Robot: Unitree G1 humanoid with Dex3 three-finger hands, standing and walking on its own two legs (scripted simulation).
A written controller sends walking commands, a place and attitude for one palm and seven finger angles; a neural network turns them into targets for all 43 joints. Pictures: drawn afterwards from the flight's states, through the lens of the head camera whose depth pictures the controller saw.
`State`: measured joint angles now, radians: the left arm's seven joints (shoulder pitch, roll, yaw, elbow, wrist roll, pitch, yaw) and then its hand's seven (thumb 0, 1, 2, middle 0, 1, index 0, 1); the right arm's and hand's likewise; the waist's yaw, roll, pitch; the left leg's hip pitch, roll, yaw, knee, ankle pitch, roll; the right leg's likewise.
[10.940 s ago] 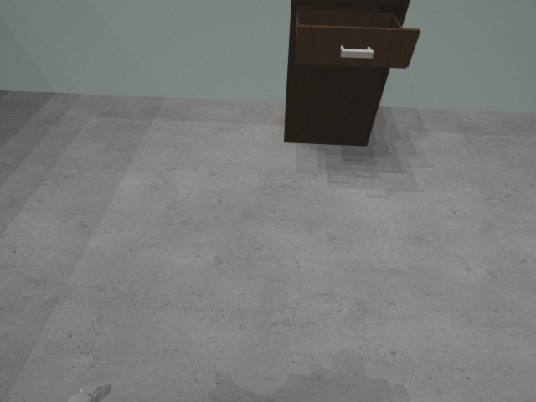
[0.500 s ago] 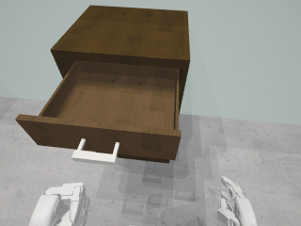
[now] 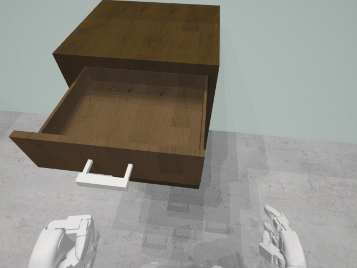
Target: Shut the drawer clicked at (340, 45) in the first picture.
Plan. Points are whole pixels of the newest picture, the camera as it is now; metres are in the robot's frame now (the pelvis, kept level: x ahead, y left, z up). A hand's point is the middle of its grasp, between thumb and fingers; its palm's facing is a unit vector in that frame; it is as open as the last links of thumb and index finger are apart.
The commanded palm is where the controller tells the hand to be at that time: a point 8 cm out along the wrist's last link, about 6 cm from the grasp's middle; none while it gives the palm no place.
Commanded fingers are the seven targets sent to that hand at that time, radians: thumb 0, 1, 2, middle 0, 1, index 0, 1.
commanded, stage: bring the fist close to the handle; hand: left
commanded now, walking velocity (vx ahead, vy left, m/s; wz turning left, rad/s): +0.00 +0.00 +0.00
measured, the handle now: (106, 174) +0.33 +0.21 +0.00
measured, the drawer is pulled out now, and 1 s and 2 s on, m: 0.29 0.29 0.28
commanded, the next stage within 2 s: push the drawer shut in 1.20 s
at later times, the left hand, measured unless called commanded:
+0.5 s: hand (104, 233) +0.19 +0.16 +0.03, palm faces -0.03 -1.00 -0.05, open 3.3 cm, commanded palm +0.17 +0.22 +0.03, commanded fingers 0.00 0.90 0.90 -1.40 -1.60 -1.40 -1.60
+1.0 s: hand (114, 221) +0.22 +0.16 +0.00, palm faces -0.06 -1.00 -0.04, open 3.3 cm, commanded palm +0.20 +0.22 +0.00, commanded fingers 0.00 0.90 0.90 -1.40 -1.60 -1.40 -1.60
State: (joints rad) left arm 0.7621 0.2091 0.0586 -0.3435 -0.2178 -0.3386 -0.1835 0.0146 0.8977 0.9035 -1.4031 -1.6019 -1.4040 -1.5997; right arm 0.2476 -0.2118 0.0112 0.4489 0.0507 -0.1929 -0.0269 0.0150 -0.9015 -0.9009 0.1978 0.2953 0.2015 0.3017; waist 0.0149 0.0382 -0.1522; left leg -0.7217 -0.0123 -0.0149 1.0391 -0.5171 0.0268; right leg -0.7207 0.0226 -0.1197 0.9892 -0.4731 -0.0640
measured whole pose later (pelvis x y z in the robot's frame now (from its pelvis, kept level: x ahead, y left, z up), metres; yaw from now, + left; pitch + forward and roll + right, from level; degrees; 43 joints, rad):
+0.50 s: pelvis +0.00 +0.00 -0.02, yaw +0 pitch +16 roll -2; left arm 0.58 0.20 0.07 -0.16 -0.23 -0.45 -0.20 0.02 0.90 0.90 -1.40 -1.60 -1.40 -1.60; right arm 0.22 -0.22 -0.01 0.49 0.03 -0.19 -0.03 0.01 -0.90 -0.90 0.20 0.30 0.20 0.30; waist -0.01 0.03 -0.17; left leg -0.88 -0.01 -0.01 1.16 -0.56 0.03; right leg -0.88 0.02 -0.12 1.11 -0.51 -0.07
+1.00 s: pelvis -0.01 +0.01 -0.04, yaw -1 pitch +20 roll -2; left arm 0.46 0.20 0.02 -0.13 -0.18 -0.42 -0.13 0.02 0.90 0.90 -1.40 -1.60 -1.40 -1.60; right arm 0.22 -0.22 0.01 0.47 0.02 -0.11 -0.01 0.01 -0.90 -0.90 0.20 0.30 0.20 0.30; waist -0.02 0.03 -0.18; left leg -1.01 -0.01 0.01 1.25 -0.59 0.05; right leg -1.02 0.01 -0.11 1.20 -0.54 -0.05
